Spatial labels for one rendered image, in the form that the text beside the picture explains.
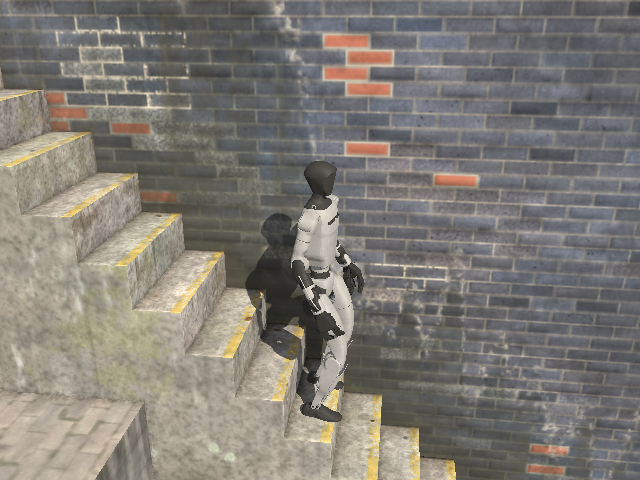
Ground stairs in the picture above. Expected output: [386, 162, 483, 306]
[0, 67, 456, 480]

